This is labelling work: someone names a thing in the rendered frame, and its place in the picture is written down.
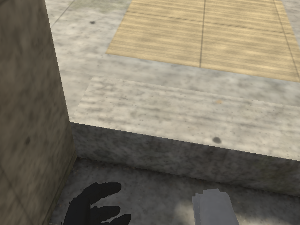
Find right robot thigh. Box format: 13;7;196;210
191;188;239;225

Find left robot hand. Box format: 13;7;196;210
61;182;131;225

